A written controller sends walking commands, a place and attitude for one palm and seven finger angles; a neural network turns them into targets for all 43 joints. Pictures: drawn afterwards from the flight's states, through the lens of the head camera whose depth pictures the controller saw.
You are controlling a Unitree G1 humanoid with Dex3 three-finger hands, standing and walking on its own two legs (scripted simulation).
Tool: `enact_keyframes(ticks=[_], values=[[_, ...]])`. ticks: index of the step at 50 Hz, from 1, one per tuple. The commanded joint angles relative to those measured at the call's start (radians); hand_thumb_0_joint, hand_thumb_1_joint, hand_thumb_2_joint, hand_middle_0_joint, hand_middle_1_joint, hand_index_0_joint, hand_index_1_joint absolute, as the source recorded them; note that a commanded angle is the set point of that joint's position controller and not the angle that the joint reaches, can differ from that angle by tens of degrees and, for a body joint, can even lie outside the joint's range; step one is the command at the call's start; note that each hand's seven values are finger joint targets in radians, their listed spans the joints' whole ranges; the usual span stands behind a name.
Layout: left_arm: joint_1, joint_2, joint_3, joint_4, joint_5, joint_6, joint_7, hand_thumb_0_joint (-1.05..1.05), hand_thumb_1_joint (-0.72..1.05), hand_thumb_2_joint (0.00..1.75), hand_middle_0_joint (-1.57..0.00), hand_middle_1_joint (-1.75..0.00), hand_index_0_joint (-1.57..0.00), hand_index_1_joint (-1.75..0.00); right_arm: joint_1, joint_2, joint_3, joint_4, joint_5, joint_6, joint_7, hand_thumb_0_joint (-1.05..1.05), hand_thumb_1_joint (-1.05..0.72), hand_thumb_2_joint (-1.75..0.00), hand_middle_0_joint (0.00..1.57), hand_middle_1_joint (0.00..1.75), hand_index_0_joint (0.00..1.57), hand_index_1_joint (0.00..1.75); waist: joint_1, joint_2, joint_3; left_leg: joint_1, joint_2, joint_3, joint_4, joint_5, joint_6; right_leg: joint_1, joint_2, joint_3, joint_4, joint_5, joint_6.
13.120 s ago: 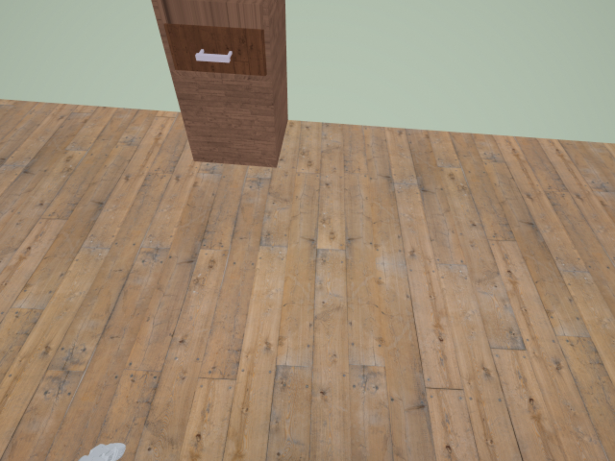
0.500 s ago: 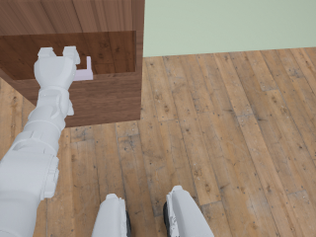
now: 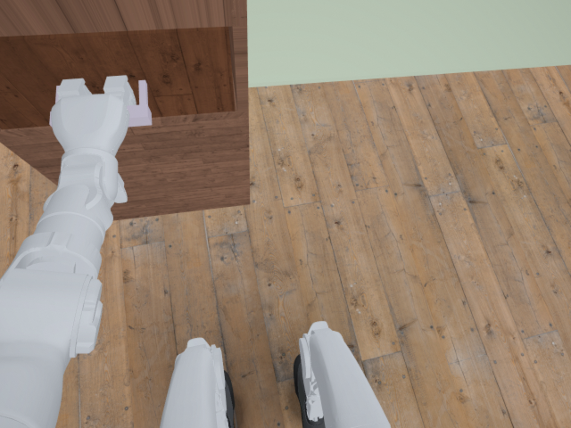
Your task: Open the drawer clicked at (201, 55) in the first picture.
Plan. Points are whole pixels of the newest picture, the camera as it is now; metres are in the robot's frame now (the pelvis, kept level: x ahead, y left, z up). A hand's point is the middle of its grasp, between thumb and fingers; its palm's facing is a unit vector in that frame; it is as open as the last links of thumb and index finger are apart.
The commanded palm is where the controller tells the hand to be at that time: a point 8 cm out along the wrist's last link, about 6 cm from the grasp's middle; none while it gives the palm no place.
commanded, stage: lower the fingers behind the handle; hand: left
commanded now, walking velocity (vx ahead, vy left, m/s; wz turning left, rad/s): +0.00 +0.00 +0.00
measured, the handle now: (102, 105) +0.59 +0.21 -0.04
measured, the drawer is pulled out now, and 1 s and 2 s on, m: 0.00 0.00 0.00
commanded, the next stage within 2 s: close the thumb around the handle in 0.72 s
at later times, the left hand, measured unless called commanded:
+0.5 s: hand (113, 144) +0.53 +0.21 -0.06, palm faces -0.05 +0.00 -1.00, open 13.9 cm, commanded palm +0.52 +0.19 -0.01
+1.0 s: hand (112, 145) +0.53 +0.21 -0.06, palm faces -0.05 -0.02 -1.00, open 13.0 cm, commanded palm +0.52 +0.19 -0.01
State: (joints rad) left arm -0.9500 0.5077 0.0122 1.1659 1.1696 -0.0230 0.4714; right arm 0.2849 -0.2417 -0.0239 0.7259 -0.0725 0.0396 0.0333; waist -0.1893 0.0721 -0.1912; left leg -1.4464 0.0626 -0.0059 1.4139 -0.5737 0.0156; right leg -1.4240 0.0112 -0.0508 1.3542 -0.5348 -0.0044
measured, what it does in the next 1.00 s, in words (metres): stands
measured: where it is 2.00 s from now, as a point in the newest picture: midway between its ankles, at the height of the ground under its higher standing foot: (268, 418)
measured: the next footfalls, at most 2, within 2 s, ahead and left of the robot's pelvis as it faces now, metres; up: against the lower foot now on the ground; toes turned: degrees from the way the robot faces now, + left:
none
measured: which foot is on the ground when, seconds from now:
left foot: down 0.00-1.00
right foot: down 0.00-1.00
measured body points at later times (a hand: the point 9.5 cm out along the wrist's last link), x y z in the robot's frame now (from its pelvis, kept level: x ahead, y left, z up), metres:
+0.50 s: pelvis -0.01 +0.00 -0.02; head +0.19 +0.01 +0.38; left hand +0.53 +0.20 -0.01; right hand +0.00 -0.27 -0.15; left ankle +0.03 +0.11 -0.58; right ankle +0.04 -0.12 -0.58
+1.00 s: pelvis -0.01 +0.00 -0.02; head +0.19 +0.02 +0.38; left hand +0.53 +0.20 -0.01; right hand -0.01 -0.26 -0.15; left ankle +0.03 +0.11 -0.58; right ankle +0.04 -0.12 -0.58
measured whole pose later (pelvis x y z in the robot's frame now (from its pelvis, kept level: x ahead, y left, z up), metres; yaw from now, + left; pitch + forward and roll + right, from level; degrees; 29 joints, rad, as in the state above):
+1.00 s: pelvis -0.01 +0.00 -0.02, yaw -1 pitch +36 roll -4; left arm -0.98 0.53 0.01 1.12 1.16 -0.02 0.44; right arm 0.29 -0.24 -0.01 0.72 -0.06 0.03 0.03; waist -0.19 0.07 -0.19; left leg -1.54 0.06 -0.01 1.51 -0.59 0.02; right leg -1.52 0.01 -0.05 1.44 -0.55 0.00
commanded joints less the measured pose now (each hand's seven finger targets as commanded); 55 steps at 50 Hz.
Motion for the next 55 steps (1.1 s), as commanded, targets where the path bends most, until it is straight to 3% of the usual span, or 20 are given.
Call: enact_keyframes(ticks=[1,4,6,8,13,16,18,21,23,28,30,31,34,36,40,41,46,49,52,55], values=[[-0.407,0.235,0.043,-0.181,-0.005,0.002,0.044,0.00,-0.50,0.30,-0.30,-1.20,-0.30,-1.20,0.208,-0.181,-0.065,-0.023,0.002,-0.008,-0.018,0.00,-0.90,-0.90,0.20,0.30,0.20,0.30,-0.026,0.086,-0.596,0.395,-0.047,-0.020,-0.115,0.368,0.035,0.320,0.039,0.001,-0.144,0.324,-0.030],[-0.456,0.206,0.017,-0.196,-0.002,-0.005,0.043,0.00,-0.50,0.30,-0.30,-1.20,-0.30,-1.20,0.207,-0.179,-0.069,-0.014,0.001,-0.015,-0.019,0.00,-0.90,-0.90,0.20,0.30,0.20,0.30,-0.043,0.111,-0.602,0.418,-0.044,-0.034,-0.103,0.364,0.033,0.260,0.040,-0.008,-0.130,0.291,-0.032],[-0.460,0.234,0.042,-0.226,0.000,-0.014,0.046,0.00,-0.50,0.30,-0.30,-1.20,-0.30,-1.20,0.216,-0.181,-0.071,-0.013,-0.003,-0.018,-0.020,0.00,-0.90,-0.90,0.20,0.30,0.20,0.30,-0.035,0.129,-0.652,0.436,-0.043,-0.033,-0.088,0.392,0.033,0.268,0.040,-0.004,-0.117,0.317,-0.031],[-0.437,0.194,0.015,-0.189,-0.002,-0.004,0.047,0.00,-0.50,0.30,-0.30,-1.20,-0.30,-1.20,0.213,-0.177,-0.071,-0.008,-0.002,-0.017,-0.017,0.00,-0.90,-0.90,0.20,0.30,0.20,0.30,-0.043,0.124,-0.621,0.416,-0.044,-0.029,-0.082,0.388,0.033,0.257,0.040,-0.007,-0.117,0.318,-0.032],[-0.425,0.226,0.031,-0.159,0.002,0.020,0.045,0.00,-0.50,0.30,-0.30,-1.20,-0.30,-1.20,0.207,-0.182,-0.061,-0.012,-0.002,-0.015,-0.014,0.00,-0.90,-0.90,0.20,0.30,0.20,0.30,-0.031,0.122,-0.599,0.366,-0.045,-0.026,-0.073,0.350,0.033,0.246,0.041,-0.009,-0.100,0.288,-0.034],[-0.410,0.212,0.019,-0.131,-0.005,0.033,0.030,0.00,-0.50,0.30,-0.30,-1.20,-0.30,-1.20,0.205,-0.183,-0.059,-0.018,0.001,-0.016,-0.014,0.00,-0.90,-0.90,0.20,0.30,0.20,0.30,-0.041,0.097,-0.583,0.325,-0.044,-0.021,-0.058,0.329,0.037,0.242,0.041,-0.006,-0.092,0.281,-0.031],[-0.414,0.252,0.040,-0.150,-0.011,0.037,0.020,0.00,-0.50,0.30,-0.30,-1.20,-0.30,-1.20,0.204,-0.185,-0.055,-0.024,0.004,-0.017,-0.016,0.00,-0.90,-0.90,0.20,0.30,0.20,0.30,-0.033,0.079,-0.593,0.294,-0.047,-0.013,-0.057,0.305,0.040,0.282,0.041,0.002,-0.095,0.279,-0.028],[-0.444,0.236,0.017,-0.168,-0.009,0.035,0.003,0.00,-0.50,0.30,-0.30,-1.20,-0.30,-1.20,0.205,-0.181,-0.053,-0.027,0.008,-0.019,-0.020,0.00,-0.90,-0.90,0.20,0.30,0.20,0.30,-0.041,0.102,-0.592,0.302,-0.045,-0.020,-0.060,0.298,0.039,0.260,0.040,-0.002,-0.090,0.266,-0.029],[-0.407,0.262,0.040,-0.162,-0.014,0.034,-0.006,0.00,-0.50,0.30,-0.30,-1.20,-0.30,-1.20,0.205,-0.184,-0.051,-0.033,0.009,-0.018,-0.022,0.00,-0.90,-0.90,0.20,0.30,0.20,0.30,-0.028,0.084,-0.601,0.298,-0.046,-0.018,-0.058,0.299,0.040,0.275,0.041,0.001,-0.088,0.269,-0.029],[-0.419,0.258,0.032,-0.156,-0.014,0.027,-0.015,0.00,-0.50,0.30,-0.30,-1.20,-0.30,-1.20,0.208,-0.183,-0.049,-0.033,0.013,-0.021,-0.025,0.00,-0.90,-0.90,0.20,0.30,0.20,0.30,-0.037,0.080,-0.572,0.284,-0.044,-0.021,-0.056,0.276,0.041,0.243,0.040,-0.003,-0.087,0.237,-0.028],[-0.435,0.274,0.042,-0.174,-0.011,0.018,-0.016,0.00,-0.50,0.30,-0.30,-1.20,-0.30,-1.20,0.211,-0.186,-0.048,-0.035,0.013,-0.020,-0.027,0.00,-0.90,-0.90,0.20,0.30,0.20,0.30,-0.036,0.084,-0.596,0.297,-0.042,-0.028,-0.056,0.286,0.039,0.238,0.039,-0.004,-0.079,0.240,-0.028],[-0.420,0.262,0.036,-0.176,-0.010,0.017,-0.016,0.00,-0.50,0.30,-0.30,-1.20,-0.30,-1.20,0.211,-0.185,-0.049,-0.036,0.012,-0.020,-0.025,0.00,-0.90,-0.90,0.20,0.30,0.20,0.30,-0.027,0.113,-0.598,0.318,-0.042,-0.031,-0.059,0.302,0.036,0.224,0.040,-0.009,-0.075,0.245,-0.032],[-0.432,0.218,0.014,-0.163,-0.014,0.018,-0.013,0.00,-0.50,0.30,-0.30,-1.20,-0.30,-1.20,0.214,-0.181,-0.054,-0.031,0.013,-0.021,-0.023,0.00,-0.90,-0.90,0.20,0.30,0.20,0.30,-0.045,0.093,-0.581,0.331,-0.038,-0.038,-0.058,0.308,0.036,0.193,0.040,-0.014,-0.076,0.236,-0.031],[-0.434,0.253,0.035,-0.176,-0.011,0.019,-0.008,0.00,-0.50,0.30,-0.30,-1.20,-0.30,-1.20,0.218,-0.187,-0.052,-0.031,0.011,-0.019,-0.024,0.00,-0.90,-0.90,0.20,0.30,0.20,0.30,-0.036,0.104,-0.598,0.336,-0.039,-0.037,-0.057,0.309,0.035,0.203,0.041,-0.012,-0.076,0.238,-0.031],[-0.439,0.256,0.038,-0.191,-0.017,0.019,-0.007,0.00,-0.50,0.30,-0.30,-1.20,-0.30,-1.20,0.219,-0.187,-0.052,-0.031,0.011,-0.017,-0.022,0.00,-0.90,-0.90,0.20,0.30,0.20,0.30,-0.036,0.104,-0.607,0.342,-0.038,-0.036,-0.060,0.319,0.036,0.220,0.040,-0.010,-0.081,0.253,-0.030],[-0.421,0.263,0.045,-0.192,-0.014,0.020,-0.008,0.00,-0.50,0.30,-0.30,-1.20,-0.30,-1.20,0.218,-0.187,-0.052,-0.032,0.010,-0.015,-0.022,0.00,-0.90,-0.90,0.20,0.30,0.20,0.30,-0.024,0.117,-0.615,0.353,-0.039,-0.037,-0.064,0.328,0.032,0.222,0.040,-0.012,-0.077,0.256,-0.032],[-0.395,0.223,0.028,-0.200,-0.013,0.012,-0.001,0.00,-0.22,0.42,-0.32,-1.23,-0.32,-1.23,0.216,-0.184,-0.057,-0.032,0.011,-0.011,-0.019,0.00,-0.90,-0.90,0.20,0.30,0.20,0.30,-0.023,0.113,-0.606,0.388,-0.034,-0.047,-0.073,0.348,0.029,0.200,0.042,-0.020,-0.080,0.256,-0.034],[-0.383,0.228,0.041,-0.201,-0.016,0.008,0.007,0.00,-0.05,0.49,-0.33,-1.25,-0.33,-1.25,0.213,-0.183,-0.057,-0.029,0.007,-0.009,-0.016,0.00,-0.90,-0.90,0.20,0.30,0.20,0.30,-0.015,0.112,-0.610,0.388,-0.034,-0.043,-0.071,0.369,0.028,0.216,0.040,-0.018,-0.077,0.277,-0.035],[-0.404,0.216,0.024,-0.185,-0.012,0.013,0.017,0.00,0.12,0.56,-0.34,-1.27,-0.34,-1.27,0.216,-0.186,-0.058,-0.023,0.008,-0.010,-0.019,0.00,-0.90,-0.90,0.20,0.30,0.20,0.30,-0.035,0.091,-0.566,0.366,-0.034,-0.043,-0.074,0.337,0.030,0.200,0.041,-0.018,-0.088,0.255,-0.032],[-0.391,0.243,0.050,-0.203,-0.010,0.012,0.020,0.00,0.28,0.64,-0.36,-1.28,-0.36,-1.28,0.218,-0.188,-0.060,-0.026,0.006,-0.007,-0.016,0.00,-0.90,-0.90,0.20,0.30,0.20,0.30,-0.017,0.115,-0.624,0.404,-0.035,-0.044,-0.075,0.377,0.027,0.220,0.040,-0.019,-0.079,0.284,-0.034]])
